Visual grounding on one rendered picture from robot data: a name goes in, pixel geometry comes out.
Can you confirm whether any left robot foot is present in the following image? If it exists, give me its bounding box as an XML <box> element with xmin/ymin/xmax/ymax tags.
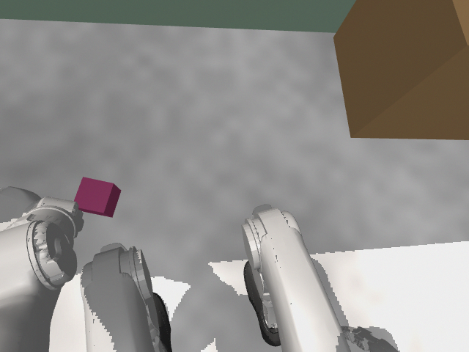
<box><xmin>153</xmin><ymin>293</ymin><xmax>172</xmax><ymax>352</ymax></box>

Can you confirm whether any left robot arm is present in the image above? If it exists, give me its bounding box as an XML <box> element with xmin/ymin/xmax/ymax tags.
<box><xmin>0</xmin><ymin>197</ymin><xmax>83</xmax><ymax>352</ymax></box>

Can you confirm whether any left robot hand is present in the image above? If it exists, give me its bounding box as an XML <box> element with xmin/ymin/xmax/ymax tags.
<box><xmin>0</xmin><ymin>186</ymin><xmax>84</xmax><ymax>232</ymax></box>

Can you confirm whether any right robot hand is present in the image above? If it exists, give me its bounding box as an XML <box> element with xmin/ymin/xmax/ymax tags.
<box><xmin>341</xmin><ymin>326</ymin><xmax>398</xmax><ymax>352</ymax></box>

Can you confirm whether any right robot foot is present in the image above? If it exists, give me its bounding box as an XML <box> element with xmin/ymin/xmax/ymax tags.
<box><xmin>244</xmin><ymin>261</ymin><xmax>281</xmax><ymax>346</ymax></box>

